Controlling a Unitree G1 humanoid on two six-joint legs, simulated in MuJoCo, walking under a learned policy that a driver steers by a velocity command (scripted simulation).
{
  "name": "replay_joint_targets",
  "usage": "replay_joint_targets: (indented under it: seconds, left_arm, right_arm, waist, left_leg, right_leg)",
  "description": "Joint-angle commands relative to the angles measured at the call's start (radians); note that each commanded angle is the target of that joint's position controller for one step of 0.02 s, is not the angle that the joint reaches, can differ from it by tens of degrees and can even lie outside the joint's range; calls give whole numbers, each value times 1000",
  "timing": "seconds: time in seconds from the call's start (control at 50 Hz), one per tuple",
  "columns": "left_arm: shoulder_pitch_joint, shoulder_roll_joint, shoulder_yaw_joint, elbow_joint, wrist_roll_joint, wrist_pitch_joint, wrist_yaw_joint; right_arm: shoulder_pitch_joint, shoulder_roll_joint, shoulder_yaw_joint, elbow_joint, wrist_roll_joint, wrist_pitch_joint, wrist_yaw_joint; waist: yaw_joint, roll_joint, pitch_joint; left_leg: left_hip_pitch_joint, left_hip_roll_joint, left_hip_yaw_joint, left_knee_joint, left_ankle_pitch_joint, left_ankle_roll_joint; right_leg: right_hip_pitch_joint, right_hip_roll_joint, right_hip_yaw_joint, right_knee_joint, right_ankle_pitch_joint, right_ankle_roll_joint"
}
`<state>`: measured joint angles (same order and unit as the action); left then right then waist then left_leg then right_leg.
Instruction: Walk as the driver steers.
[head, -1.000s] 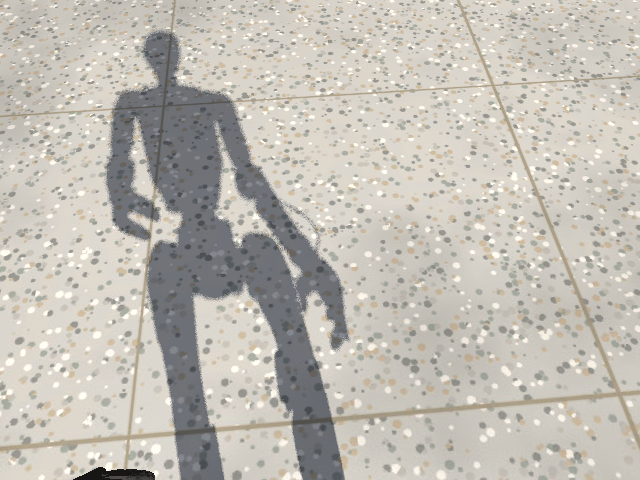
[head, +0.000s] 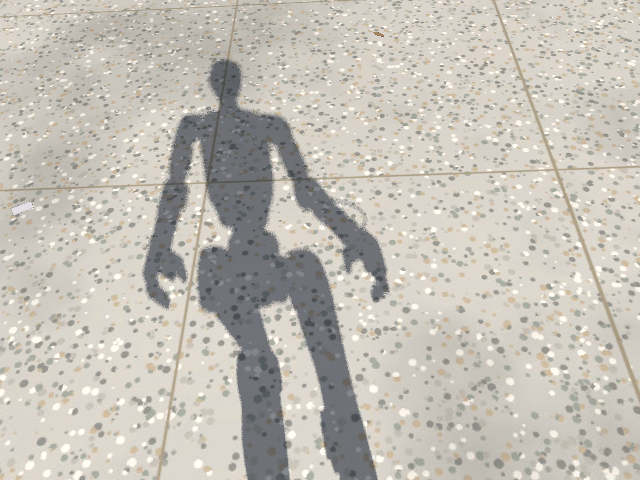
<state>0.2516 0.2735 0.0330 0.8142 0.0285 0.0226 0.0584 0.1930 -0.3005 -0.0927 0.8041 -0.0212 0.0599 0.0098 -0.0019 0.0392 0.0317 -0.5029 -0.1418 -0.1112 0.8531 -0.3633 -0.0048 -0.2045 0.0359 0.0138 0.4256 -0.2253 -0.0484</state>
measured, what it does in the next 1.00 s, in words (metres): steps on the spot: left foot, then right foot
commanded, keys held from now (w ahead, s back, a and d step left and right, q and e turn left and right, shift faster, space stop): q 0.16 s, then s+q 0.24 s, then s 0.10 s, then s+e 0.06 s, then w+e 0.44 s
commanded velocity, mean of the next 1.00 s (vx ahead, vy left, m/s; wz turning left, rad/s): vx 0.03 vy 0.00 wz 0.18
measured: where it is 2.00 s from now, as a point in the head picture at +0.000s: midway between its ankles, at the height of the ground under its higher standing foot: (349, 470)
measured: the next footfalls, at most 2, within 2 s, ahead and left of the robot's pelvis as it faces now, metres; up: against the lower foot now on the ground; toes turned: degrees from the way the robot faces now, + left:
left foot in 0.34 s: -0.01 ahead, +0.12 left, +0.00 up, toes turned +13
right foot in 0.80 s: -0.07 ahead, -0.08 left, +0.00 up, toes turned +15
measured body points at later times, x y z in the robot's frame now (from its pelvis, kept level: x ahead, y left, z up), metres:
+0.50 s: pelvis -0.04 +0.03 +0.00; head +0.00 +0.07 +0.44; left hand -0.03 +0.32 -0.14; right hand +0.17 -0.21 -0.10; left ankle -0.05 +0.11 -0.74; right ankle -0.03 -0.11 -0.65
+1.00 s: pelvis -0.03 +0.00 +0.01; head -0.02 -0.03 +0.46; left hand -0.12 +0.26 -0.11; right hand +0.16 -0.24 -0.11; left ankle +0.01 +0.16 -0.68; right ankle -0.11 -0.09 -0.74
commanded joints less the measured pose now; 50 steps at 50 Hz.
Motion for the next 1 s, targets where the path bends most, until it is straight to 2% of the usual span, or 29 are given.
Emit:
replay_joint_targets:
  seconds: [0.02, 0.1, 0.14, 0.24, 0.28, 0.3, 0.32, 0.34, 0.36, 0.38, 0.4, 0.42, 0.46, 0.5, 0.56, 0.6, 0.62, 0.64, 0.66, 0.7, 0.74, 0.78, 0.8, 0.82, 0.84, 0.86, 0.9, 0.94, 1.0]
  left_arm:
    - [-148, 98, 16, -114, -2, -26, 1]
    - [12, 131, 31, -79, -3, -24, -5]
    - [43, 152, 41, -70, -2, -23, -10]
    - [3, 180, 57, -69, -4, -13, -30]
    - [-17, 182, 61, -67, -13, -6, -34]
    - [-38, 181, 62, -67, -21, -3, -34]
    - [-23, 179, 64, -59, -26, -2, -34]
    - [20, 148, 59, -80, -17, 5, -38]
    - [-47, 71, 36, -140, -16, 26, -23]
    - [-73, 99, 36, -134, -9, 44, -15]
    - [-79, 103, 39, -122, -20, 50, -18]
    - [-58, 114, 44, -98, -25, 46, -22]
    - [-18, 143, 54, -77, -9, 45, -33]
    - [-10, 129, 52, -73, -14, 51, -40]
    - [-15, 108, 46, -64, -24, 65, -40]
    - [-4, 94, 38, -50, -20, 67, -48]
    - [-5, 82, 31, -46, -15, 65, -56]
    - [-6, 86, 30, -46, -8, 62, -62]
    - [-1, 103, 33, -42, -5, 57, -65]
    - [22, 111, 33, -27, -10, 44, -66]
    - [78, 77, 23, 2, -13, 29, -64]
    - [201, 47, 15, 67, -12, 13, -57]
    - [275, 72, 16, 90, -3, -3, -51]
    - [281, 149, 28, 69, -12, -16, -54]
    - [230, 215, 52, 67, -2, -17, -52]
    - [157, 191, 50, 53, -6, -27, -48]
    - [131, 151, 44, 53, -16, -50, -54]
    - [186, 113, 39, 74, -21, -68, -55]
    - [269, 111, 47, 102, -22, -77, -58]
  right_arm:
    - [96, -96, -26, -14, -12, 3, 9]
    - [-22, -74, -7, -63, 1, 13, 27]
    - [-50, -66, 1, -81, 6, 17, 34]
    - [-42, -59, 10, -105, 29, 18, 30]
    - [-13, -58, 11, -104, 29, 13, 25]
    - [14, -53, 13, -98, 23, 6, 21]
    - [18, -72, 11, -102, 10, -7, 14]
    - [23, -186, -13, -117, -5, -21, 7]
    - [99, -323, -47, -114, 2, -22, 13]
    - [145, -280, -46, -97, 22, -17, 11]
    - [60, -212, -25, -108, 19, -10, 3]
    - [-42, -158, -8, -125, 13, 1, -8]
    - [-85, -121, 5, -139, 19, 5, -20]
    - [-59, -123, 5, -130, 19, 3, -19]
    - [-47, -108, 15, -111, 10, -3, -27]
    - [-49, -64, 38, -95, 3, -11, -35]
    - [-53, -58, 45, -83, -3, -14, -37]
    - [-46, -93, 38, -70, -8, -14, -36]
    - [-34, -127, 28, -57, -12, -11, -33]
    - [-14, -158, 17, -40, -11, -6, -29]
    - [-30, -159, 13, -34, -1, -5, -30]
    - [-93, -124, 14, -45, 3, -7, -36]
    - [-119, -72, 24, -66, 3, -14, -34]
    - [-162, -18, 42, -109, -3, -33, -30]
    - [-251, -66, 33, -147, -5, -52, -25]
    - [-231, -92, 28, -137, 6, -64, -14]
    - [-165, -110, 20, -87, -12, -73, 5]
    - [-147, -80, 24, -76, -26, -74, 18]
    - [-202, -54, 33, -99, -20, -74, 19]
  waist:
    - [-68, -152, -9]
    - [32, -171, -24]
    - [52, -187, -41]
    - [39, -237, -72]
    - [21, -239, -89]
    - [-8, -218, -93]
    - [-25, -158, -91]
    - [-4, 75, -102]
    - [-49, 255, -110]
    - [-77, 134, -145]
    - [-35, 89, -71]
    - [10, 71, -26]
    - [25, 94, -71]
    - [15, 72, -107]
    - [-6, 80, -92]
    - [-11, 88, -114]
    - [-15, 119, -106]
    - [-24, 165, -89]
    - [-30, 177, -71]
    - [-24, 133, -34]
    - [14, 85, 7]
    - [83, 12, 80]
    - [104, -157, 70]
    - [94, -230, 87]
    - [90, -198, 200]
    - [42, -183, 229]
    - [19, -155, 158]
    - [31, -138, 96]
    - [63, -142, 85]
  left_leg:
    - [-23, 51, 40, 320, -19, -21]
    - [-108, 92, 79, 181, -52, -59]
    - [-76, 104, 95, 98, -88, -60]
    - [120, 100, 170, -99, -116, -20]
    - [178, 100, 184, -214, -58, 1]
    - [243, 99, 191, -346, 57, 13]
    - [331, 117, 138, -496, 243, 27]
    - [482, 319, -149, -539, 562, 75]
    - [470, 564, -388, -465, 1177, 274]
    - [458, 547, -326, -457, 1156, 334]
    - [398, 464, -233, -461, 1031, 308]
    - [359, 379, -157, -464, 908, 249]
    - [376, 317, -106, -455, 921, 212]
    - [393, 319, -104, -457, 898, 215]
    - [416, 338, -108, -487, 778, 228]
    - [392, 325, -115, -561, 327, 211]
    - [367, 314, -127, -608, 74, 196]
    - [348, 314, -149, -639, -81, 192]
    - [334, 324, -168, -654, -158, 197]
    - [299, 354, -192, -672, -247, 206]
    - [219, 354, -172, -668, -297, 194]
    - [61, 286, -72, -551, -329, 138]
    - [-75, 202, 36, -276, -295, 96]
    - [-264, 80, 173, -63, -171, 37]
    - [-308, 113, 82, -37, -49, 27]
    - [-267, 151, 57, 3, 47, 15]
    - [-224, 155, 80, 34, 140, -8]
    - [-221, 153, 96, 66, 189, -17]
    - [-271, 160, 109, 48, 216, -36]
  right_leg:
    - [-37, -235, 152, -176, 193, -136]
    - [196, -268, 107, -100, 447, -165]
    - [242, -292, 94, -75, 496, -170]
    - [190, -306, 5, 39, 780, -154]
    - [184, -310, -12, 99, 790, -137]
    - [152, -295, -43, 154, 730, -106]
    - [73, -268, -83, 232, 573, -47]
    - [-162, -184, -143, 442, 93, 26]
    - [-344, -8, -103, 631, -462, 65]
    - [-332, -45, 5, 762, -454, 72]
    - [-349, -52, 28, 801, -364, 68]
    - [-349, -57, 35, 778, -278, 66]
    - [-314, -35, 16, 797, -203, 78]
    - [-295, -16, 10, 814, -192, 84]
    - [-294, -5, 19, 742, -210, 81]
    - [-213, -20, 44, 577, -180, 73]
    - [-162, -20, 39, 472, -184, 71]
    - [-122, -3, 8, 411, -217, 66]
    - [-96, 12, -19, 376, -259, 58]
    - [-50, 25, -49, 297, -311, 27]
    - [51, 25, -74, 157, -272, -18]
    - [206, 27, -62, -93, -207, -81]
    - [289, -120, 200, -229, -392, -118]
    - [297, -375, 592, -330, -603, -178]
    - [107, -400, 719, -424, -707, -235]
    - [73, -353, 645, -427, -622, -218]
    - [140, -243, 466, -387, -366, -167]
    - [190, -199, 395, -348, -215, -161]
    - [222, -190, 383, -317, -105, -175]
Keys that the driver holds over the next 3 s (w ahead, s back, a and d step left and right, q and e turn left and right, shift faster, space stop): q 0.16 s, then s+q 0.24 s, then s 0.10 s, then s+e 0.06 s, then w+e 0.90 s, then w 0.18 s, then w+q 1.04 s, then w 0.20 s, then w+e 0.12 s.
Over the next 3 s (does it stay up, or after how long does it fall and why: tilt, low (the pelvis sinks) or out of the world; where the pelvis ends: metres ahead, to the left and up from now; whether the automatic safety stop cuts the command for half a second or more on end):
stays up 1.05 0.01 0.00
